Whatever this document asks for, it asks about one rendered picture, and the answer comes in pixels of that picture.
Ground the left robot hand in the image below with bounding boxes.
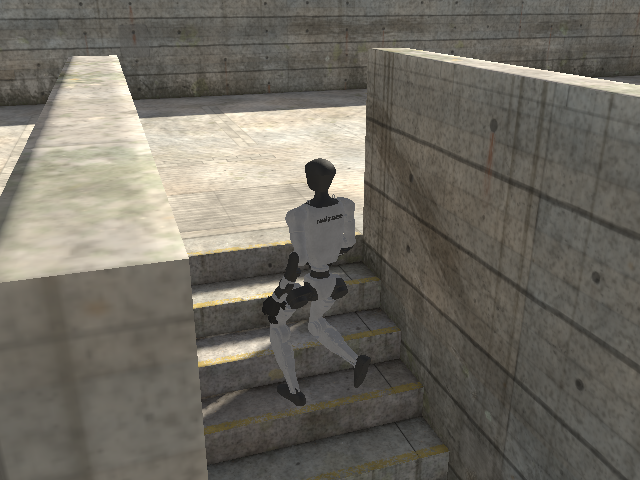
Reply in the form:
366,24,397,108
262,296,287,324

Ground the right robot forearm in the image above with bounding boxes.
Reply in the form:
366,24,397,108
338,245,354,257

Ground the robot left upper arm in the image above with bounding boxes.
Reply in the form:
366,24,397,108
285,205,309,266

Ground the left robot forearm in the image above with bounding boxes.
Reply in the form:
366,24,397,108
272,252,301,303

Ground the left robot thigh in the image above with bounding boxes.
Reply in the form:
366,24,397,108
270,283,312,343

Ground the robot thigh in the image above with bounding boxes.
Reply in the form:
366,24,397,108
270,283,312,343
308,274,348,336

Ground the robot right upper arm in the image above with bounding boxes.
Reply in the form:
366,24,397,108
336,197,356,248

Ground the right robot thigh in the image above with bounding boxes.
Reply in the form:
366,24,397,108
308,274,348,336

